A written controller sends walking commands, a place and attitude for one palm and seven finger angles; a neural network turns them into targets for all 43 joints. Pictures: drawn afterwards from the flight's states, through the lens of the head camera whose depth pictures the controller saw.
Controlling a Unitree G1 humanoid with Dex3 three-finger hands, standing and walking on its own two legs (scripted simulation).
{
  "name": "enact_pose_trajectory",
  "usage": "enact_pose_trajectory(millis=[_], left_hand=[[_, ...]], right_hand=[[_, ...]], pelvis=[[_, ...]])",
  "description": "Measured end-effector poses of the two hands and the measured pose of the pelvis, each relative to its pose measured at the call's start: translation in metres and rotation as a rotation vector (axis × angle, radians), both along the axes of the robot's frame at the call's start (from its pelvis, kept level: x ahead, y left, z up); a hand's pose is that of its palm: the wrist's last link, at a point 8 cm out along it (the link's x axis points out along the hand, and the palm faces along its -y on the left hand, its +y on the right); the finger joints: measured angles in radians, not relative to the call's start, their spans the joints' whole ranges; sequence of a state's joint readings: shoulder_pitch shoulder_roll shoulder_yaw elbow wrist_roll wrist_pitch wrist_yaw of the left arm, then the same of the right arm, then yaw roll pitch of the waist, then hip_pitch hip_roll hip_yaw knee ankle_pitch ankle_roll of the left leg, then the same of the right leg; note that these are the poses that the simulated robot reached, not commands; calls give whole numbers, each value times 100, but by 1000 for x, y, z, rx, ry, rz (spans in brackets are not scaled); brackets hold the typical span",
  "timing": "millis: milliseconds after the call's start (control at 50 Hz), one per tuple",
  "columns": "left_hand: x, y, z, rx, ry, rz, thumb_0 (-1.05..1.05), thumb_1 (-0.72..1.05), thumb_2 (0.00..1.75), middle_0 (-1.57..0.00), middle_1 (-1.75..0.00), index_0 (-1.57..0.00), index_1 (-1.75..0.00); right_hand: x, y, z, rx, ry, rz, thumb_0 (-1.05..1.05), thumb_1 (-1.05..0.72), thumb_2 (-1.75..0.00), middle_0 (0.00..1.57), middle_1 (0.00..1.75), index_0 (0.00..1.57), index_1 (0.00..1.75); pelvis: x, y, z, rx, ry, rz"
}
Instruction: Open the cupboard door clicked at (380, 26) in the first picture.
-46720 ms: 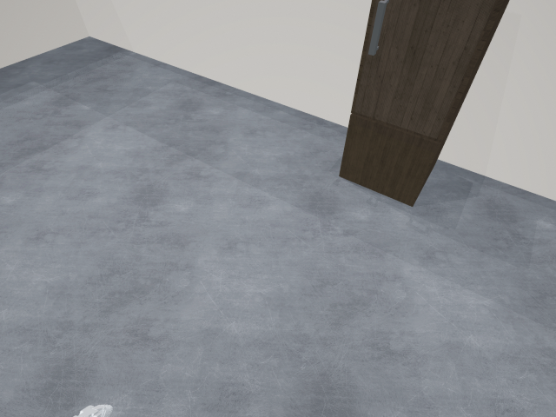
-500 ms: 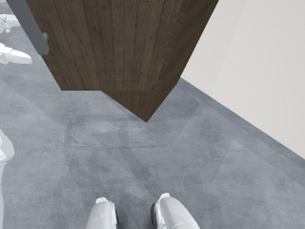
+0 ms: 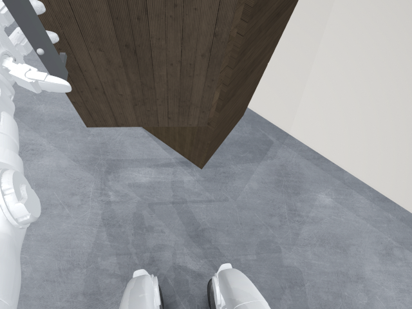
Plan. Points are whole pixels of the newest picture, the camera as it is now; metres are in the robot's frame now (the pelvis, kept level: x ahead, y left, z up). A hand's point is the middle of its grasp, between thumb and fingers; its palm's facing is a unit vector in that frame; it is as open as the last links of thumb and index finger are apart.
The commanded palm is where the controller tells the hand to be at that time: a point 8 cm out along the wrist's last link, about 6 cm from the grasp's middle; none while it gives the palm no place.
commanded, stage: slide the fingers in behind the handle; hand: left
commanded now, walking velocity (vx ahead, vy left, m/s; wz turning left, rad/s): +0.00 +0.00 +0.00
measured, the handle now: (42, 31) +0.60 +0.22 +0.10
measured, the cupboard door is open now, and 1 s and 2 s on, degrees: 40 40 50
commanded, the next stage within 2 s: close the thumb around the handle in 0.62 s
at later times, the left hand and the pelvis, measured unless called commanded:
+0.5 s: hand (48, 54) +0.54 +0.20 +0.11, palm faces -0.04 -1.00 -0.02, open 14.1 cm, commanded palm +0.52 +0.24 +0.10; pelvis +0.00 -0.01 +0.00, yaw +1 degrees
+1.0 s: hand (48, 54) +0.54 +0.20 +0.11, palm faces -0.04 -1.00 -0.01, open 11.8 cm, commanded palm +0.53 +0.24 +0.10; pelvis +0.00 +0.00 +0.00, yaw +1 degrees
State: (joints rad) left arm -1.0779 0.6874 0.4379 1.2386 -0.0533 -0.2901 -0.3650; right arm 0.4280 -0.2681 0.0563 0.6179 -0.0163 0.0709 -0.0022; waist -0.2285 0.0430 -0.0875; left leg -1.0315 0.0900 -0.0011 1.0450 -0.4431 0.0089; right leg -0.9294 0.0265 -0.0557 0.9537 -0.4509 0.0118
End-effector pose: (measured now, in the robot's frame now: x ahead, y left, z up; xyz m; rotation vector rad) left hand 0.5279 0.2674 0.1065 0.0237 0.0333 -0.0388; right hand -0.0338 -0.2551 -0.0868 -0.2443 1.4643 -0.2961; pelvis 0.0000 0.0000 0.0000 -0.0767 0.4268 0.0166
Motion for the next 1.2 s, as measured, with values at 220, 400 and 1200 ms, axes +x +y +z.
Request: enact_pose_trajectory(millis=[220, 400, 1200], left_hand=[[-10, -14, 4, -15, 5, 5, -1, -50, 30, -29, -119, -30, -120], [-11, -15, 4, -7, -2, 16, -1, -50, 30, -27, -118, -27, -120], [-6, -12, 1, -9, -2, -2, 0, 37, 67, -36, -129, -36, -130]], right_hand=[[4, -5, 1, 15, -11, 9, 0, -91, -89, 20, 30, 21, 30], [11, -11, 0, 5, -37, 16, 0, -91, -89, 20, 30, 21, 30], [-6, -1, 0, -1, -4, 3, 0, -91, -89, 20, 30, 21, 30]], pelvis=[[2, -5, 4, 7, -23, 9], [1, -6, 4, 10, -27, 8], [-4, 0, 1, 3, -12, 5]])
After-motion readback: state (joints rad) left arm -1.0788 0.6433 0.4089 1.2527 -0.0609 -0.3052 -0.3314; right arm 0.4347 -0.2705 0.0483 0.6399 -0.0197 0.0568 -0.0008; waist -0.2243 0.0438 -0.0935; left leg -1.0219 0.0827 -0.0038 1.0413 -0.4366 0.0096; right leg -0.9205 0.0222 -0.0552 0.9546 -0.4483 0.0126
